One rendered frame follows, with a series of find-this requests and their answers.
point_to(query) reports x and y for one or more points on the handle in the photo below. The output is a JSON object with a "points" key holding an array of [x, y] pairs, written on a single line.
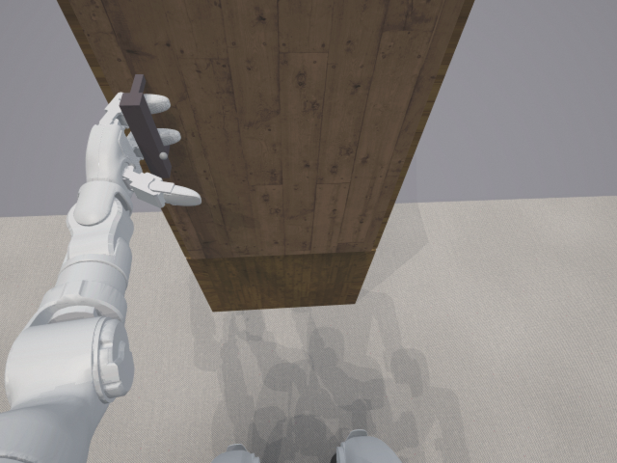
{"points": [[139, 119]]}

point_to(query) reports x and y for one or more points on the left robot forearm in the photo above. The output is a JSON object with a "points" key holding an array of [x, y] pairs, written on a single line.
{"points": [[95, 272]]}

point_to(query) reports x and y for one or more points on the robot left upper arm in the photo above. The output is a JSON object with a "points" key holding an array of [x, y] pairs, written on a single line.
{"points": [[62, 378]]}

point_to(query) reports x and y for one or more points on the left robot shin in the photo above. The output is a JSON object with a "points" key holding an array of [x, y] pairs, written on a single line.
{"points": [[236, 447]]}

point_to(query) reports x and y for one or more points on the robot right thigh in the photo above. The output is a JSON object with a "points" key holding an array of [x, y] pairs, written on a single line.
{"points": [[365, 449]]}

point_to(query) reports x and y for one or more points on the cupboard door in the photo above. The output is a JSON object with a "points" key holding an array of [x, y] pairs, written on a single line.
{"points": [[295, 116]]}

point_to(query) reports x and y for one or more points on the left robot hand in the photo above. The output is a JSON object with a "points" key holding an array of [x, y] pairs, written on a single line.
{"points": [[109, 152]]}

